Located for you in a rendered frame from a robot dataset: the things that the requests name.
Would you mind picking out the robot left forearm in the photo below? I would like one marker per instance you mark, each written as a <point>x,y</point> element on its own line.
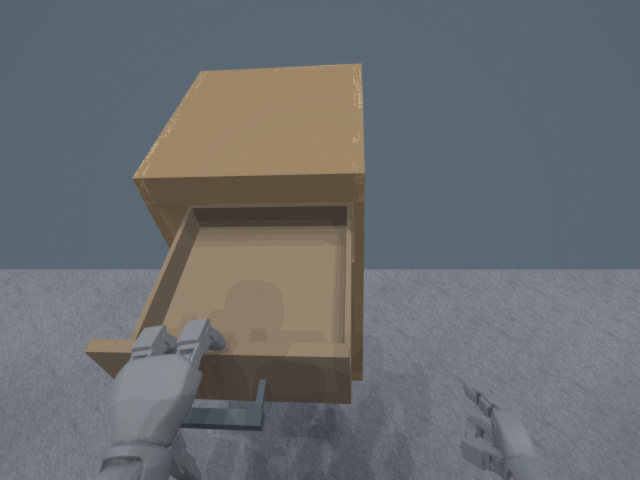
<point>135,461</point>

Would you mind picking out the robot right forearm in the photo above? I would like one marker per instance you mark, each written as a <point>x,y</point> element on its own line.
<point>526,468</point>

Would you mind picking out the right robot hand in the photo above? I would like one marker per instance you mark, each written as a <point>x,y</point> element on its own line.
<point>491,446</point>

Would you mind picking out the handle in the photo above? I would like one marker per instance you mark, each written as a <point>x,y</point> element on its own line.
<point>229,419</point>

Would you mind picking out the drawer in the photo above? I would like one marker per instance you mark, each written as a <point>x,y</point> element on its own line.
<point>276,281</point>

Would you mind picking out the left robot hand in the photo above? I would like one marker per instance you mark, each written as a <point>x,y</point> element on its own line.
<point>154,391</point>

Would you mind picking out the cabinet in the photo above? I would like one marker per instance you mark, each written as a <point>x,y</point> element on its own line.
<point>286,135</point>

